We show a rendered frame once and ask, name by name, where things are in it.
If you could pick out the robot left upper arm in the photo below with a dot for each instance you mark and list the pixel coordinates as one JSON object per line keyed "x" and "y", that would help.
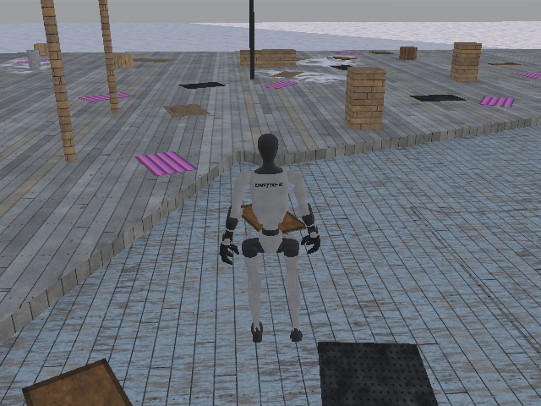
{"x": 238, "y": 195}

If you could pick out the right robot hand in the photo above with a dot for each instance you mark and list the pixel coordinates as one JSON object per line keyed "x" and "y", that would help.
{"x": 309, "y": 240}

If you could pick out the robot right upper arm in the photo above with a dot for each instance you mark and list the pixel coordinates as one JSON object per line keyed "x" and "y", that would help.
{"x": 295, "y": 177}

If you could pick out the right robot forearm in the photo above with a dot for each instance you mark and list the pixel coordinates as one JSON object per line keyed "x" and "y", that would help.
{"x": 310, "y": 223}

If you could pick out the robot right shin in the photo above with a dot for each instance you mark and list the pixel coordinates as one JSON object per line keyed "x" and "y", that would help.
{"x": 294, "y": 303}

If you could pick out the left robot hand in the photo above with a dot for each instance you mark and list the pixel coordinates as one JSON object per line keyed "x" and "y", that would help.
{"x": 224, "y": 252}

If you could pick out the left robot forearm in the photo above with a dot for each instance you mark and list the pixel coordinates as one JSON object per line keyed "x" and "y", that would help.
{"x": 229, "y": 229}

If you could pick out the right robot foot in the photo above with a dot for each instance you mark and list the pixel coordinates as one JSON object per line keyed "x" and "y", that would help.
{"x": 296, "y": 335}

